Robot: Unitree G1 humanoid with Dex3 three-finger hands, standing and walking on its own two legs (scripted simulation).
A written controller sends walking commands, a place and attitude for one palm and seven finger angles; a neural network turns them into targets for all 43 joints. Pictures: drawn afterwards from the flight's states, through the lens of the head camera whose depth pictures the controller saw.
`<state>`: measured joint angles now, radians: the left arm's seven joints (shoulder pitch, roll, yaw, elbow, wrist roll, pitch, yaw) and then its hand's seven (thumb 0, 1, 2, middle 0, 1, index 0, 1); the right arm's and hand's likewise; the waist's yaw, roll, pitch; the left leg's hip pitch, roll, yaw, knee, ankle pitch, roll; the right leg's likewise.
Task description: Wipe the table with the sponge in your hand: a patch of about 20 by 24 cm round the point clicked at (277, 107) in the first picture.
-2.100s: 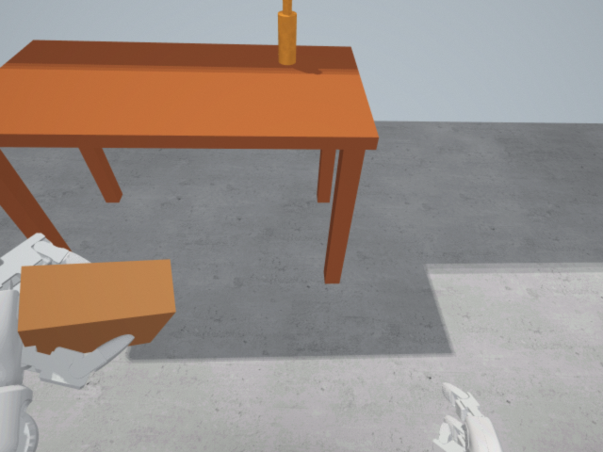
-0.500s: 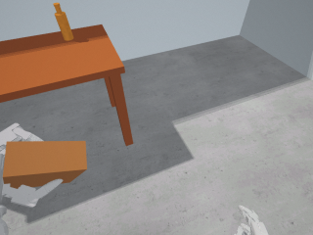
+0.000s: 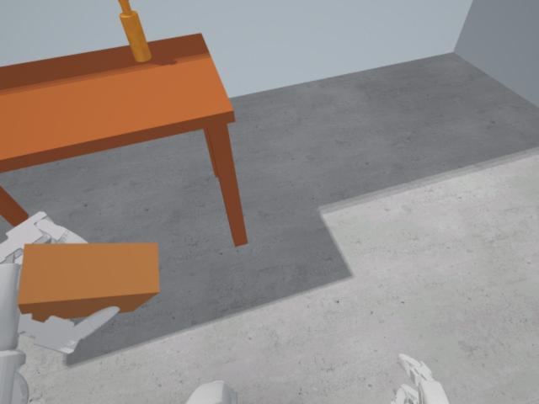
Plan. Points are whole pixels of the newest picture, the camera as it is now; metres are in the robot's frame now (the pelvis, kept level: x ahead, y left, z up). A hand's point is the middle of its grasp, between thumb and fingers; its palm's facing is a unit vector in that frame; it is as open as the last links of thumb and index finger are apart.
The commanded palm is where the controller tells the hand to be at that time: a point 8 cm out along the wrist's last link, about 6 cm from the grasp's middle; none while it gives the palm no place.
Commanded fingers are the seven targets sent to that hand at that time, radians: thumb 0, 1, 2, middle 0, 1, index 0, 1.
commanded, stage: take the last steps up to it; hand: left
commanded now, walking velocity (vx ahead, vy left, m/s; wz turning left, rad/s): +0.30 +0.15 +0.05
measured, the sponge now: (108, 283) +0.22 +0.19 +0.15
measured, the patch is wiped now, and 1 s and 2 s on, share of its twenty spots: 0.00 0.00 0.00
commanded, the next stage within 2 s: come to a stop and stand still in 1.60 s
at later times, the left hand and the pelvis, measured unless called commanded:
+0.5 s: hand (77, 188) +0.34 +0.26 +0.18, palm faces +0.34 -0.81 -0.48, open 9.6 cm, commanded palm +0.29 +0.32 +0.18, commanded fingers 0.00 0.10 1.30 -1.20 -1.60 -1.20 -1.60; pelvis +0.12 +0.04 -0.01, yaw -2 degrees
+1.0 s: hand (97, 121) +0.49 +0.30 +0.18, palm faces +0.37 -0.81 -0.46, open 9.6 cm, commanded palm +0.43 +0.35 +0.18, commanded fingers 0.00 0.10 1.30 -1.20 -1.60 -1.20 -1.60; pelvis +0.26 +0.07 -0.02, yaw -3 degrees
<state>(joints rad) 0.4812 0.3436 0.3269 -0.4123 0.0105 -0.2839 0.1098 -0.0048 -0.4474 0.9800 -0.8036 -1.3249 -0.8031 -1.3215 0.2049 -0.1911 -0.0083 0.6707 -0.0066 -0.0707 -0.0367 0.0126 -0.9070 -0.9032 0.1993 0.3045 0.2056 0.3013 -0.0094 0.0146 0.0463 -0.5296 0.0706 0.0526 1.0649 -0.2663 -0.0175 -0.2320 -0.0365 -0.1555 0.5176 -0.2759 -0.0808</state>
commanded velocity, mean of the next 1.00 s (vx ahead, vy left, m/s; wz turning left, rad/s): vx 0.30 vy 0.15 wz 0.03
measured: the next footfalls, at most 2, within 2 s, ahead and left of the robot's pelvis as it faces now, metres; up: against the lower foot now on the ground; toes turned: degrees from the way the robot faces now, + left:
left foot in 0.26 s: +0.15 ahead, +0.17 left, +0.00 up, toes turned +9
right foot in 0.56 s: +0.20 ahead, -0.05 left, +0.00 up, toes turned -12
